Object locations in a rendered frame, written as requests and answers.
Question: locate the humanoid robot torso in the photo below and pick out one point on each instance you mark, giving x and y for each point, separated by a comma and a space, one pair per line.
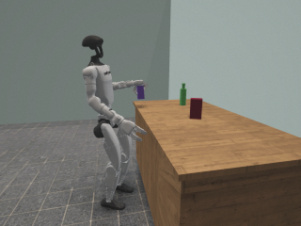
104, 90

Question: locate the table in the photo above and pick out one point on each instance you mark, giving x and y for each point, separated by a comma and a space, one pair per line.
221, 170

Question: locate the right robot forearm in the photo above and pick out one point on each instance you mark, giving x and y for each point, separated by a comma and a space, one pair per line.
106, 111

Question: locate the robot right hand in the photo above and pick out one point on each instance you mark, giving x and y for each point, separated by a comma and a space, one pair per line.
128, 126

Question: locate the right robot upper arm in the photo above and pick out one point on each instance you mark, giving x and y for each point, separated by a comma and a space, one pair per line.
90, 74

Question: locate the robot left hand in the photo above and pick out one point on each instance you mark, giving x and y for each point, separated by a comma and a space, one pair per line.
139, 83

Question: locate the left robot forearm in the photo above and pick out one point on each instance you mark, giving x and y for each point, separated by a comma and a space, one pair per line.
122, 85

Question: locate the sponge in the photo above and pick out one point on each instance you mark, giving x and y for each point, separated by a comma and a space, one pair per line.
140, 92

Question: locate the robot right shin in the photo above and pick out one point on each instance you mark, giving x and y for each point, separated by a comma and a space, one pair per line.
111, 182

